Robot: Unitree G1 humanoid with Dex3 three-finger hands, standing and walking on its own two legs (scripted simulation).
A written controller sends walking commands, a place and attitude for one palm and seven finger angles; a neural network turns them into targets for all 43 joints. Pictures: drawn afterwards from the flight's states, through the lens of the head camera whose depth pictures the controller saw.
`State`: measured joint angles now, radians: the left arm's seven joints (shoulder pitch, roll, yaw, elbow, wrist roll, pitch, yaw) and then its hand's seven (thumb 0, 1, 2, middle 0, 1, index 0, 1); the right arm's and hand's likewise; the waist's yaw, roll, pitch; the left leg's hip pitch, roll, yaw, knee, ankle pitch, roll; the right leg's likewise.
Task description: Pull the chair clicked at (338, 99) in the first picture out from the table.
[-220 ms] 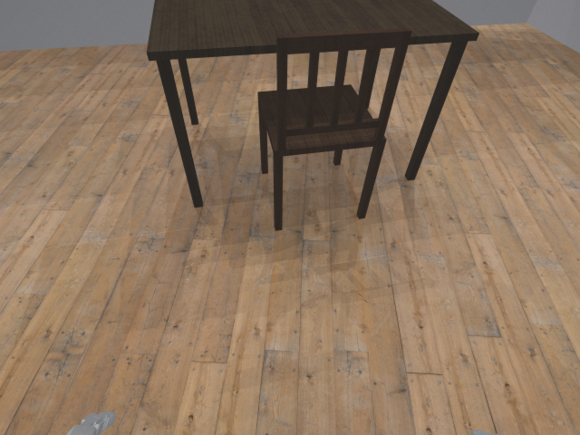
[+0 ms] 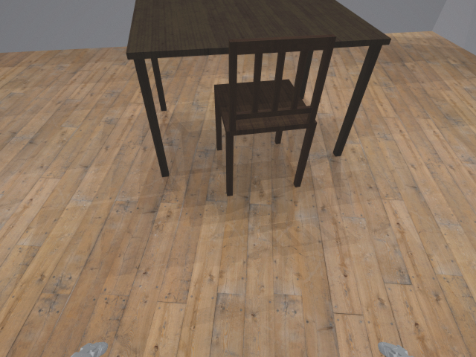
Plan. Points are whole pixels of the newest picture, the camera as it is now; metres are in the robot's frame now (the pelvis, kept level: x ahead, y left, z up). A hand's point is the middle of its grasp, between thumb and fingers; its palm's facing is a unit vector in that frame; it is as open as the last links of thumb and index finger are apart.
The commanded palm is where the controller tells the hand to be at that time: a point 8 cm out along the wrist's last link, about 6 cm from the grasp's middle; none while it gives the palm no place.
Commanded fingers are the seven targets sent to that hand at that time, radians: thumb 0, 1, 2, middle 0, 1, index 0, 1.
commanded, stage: stand and wait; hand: left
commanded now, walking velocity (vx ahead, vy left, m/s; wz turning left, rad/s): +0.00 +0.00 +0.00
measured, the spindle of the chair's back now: (277, 82) +1.15 -0.09 -0.10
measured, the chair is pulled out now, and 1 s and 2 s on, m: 0.00 0.00 0.00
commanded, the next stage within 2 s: look at it before walking up in 0.66 s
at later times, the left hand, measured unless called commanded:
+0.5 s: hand out of the picture +0.04 +0.23 -0.15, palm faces -0.02 -0.94 -0.34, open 7.4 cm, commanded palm none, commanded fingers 0.00 0.90 0.90 -0.20 -0.30 -0.20 -0.30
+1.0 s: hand out of the picture +0.05 +0.23 -0.15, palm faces -0.02 -0.94 -0.33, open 7.4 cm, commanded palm none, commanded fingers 0.00 0.90 0.90 -0.20 -0.30 -0.20 -0.30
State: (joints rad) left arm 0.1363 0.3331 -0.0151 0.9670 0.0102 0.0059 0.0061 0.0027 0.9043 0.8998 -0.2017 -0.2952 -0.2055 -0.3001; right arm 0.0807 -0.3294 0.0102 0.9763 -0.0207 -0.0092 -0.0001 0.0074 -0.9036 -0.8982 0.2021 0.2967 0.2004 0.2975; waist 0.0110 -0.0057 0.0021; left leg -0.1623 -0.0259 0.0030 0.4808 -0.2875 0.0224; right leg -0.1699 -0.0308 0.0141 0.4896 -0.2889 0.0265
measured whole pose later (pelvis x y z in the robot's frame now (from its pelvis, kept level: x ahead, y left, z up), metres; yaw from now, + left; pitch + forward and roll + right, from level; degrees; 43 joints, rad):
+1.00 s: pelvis -0.02 -0.02 +0.01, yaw +0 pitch -2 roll +0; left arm 0.15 0.33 -0.01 1.08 0.01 -0.01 0.00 0.00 0.90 0.90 -0.20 -0.30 -0.21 -0.30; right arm 0.13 -0.33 0.01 1.12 -0.01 -0.01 0.00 0.01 -0.90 -0.90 0.20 0.30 0.20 0.30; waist 0.00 0.00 0.02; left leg -0.15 0.01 0.00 0.39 -0.21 -0.01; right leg -0.16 0.00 0.01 0.40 -0.21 0.00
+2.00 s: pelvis -0.02 -0.07 +0.01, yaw -19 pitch +1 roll +2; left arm 0.38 0.17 0.04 0.96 0.01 -0.02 -0.01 0.00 0.90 0.90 -0.20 -0.30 -0.21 -0.30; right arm 0.18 -0.25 -0.06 0.95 -0.03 0.02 0.01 0.01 -0.91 -0.90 0.20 0.30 0.20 0.30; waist 0.04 0.02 0.04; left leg -0.54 0.08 0.01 1.12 -0.24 -0.06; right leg -0.21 0.08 0.06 0.42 -0.22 -0.09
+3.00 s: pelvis +0.32 -0.11 -0.01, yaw -53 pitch +0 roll -2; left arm 0.10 0.15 0.06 0.96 0.03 0.04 -0.04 0.00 0.91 0.90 -0.19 -0.29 -0.20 -0.30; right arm 0.58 -0.08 0.01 1.12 -0.03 -0.07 -0.04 0.01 -0.91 -0.90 0.20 0.30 0.20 0.30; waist -0.06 -0.02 0.08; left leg 0.11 0.03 0.40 0.35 -0.46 0.03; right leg -0.59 0.00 -0.16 0.90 -0.21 -0.06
